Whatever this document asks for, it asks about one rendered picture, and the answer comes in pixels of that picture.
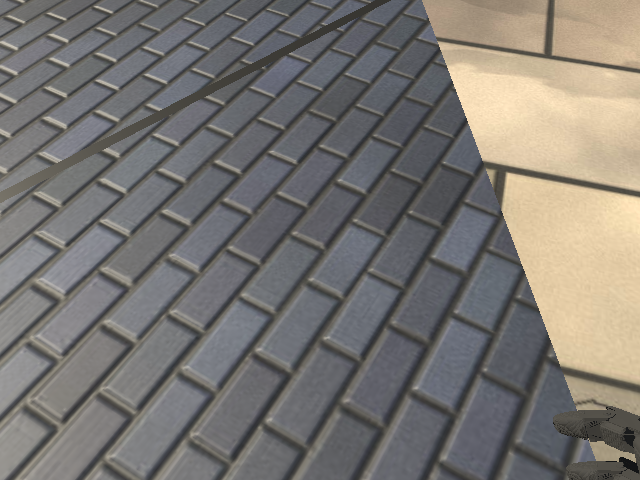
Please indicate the right robot hand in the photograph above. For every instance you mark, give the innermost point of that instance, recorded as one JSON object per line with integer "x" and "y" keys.
{"x": 617, "y": 428}

